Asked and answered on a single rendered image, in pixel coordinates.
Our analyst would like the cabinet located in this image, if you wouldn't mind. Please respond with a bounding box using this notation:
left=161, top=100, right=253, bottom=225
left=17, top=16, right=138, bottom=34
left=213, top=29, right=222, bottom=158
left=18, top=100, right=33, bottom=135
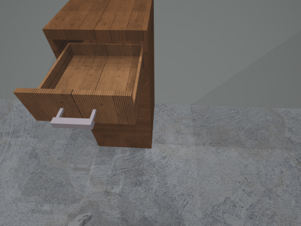
left=42, top=0, right=155, bottom=148

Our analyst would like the left robot hand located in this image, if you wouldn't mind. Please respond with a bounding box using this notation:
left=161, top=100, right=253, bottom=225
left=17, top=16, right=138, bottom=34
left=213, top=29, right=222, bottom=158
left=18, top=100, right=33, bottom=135
left=68, top=213, right=92, bottom=226

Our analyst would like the drawer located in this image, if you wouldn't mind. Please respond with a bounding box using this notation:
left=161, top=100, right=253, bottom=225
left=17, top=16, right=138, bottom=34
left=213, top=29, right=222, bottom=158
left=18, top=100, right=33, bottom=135
left=13, top=43, right=144, bottom=125

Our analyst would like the handle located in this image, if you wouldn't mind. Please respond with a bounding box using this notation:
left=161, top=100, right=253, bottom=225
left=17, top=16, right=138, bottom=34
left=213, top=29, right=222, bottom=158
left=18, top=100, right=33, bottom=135
left=50, top=108, right=97, bottom=129

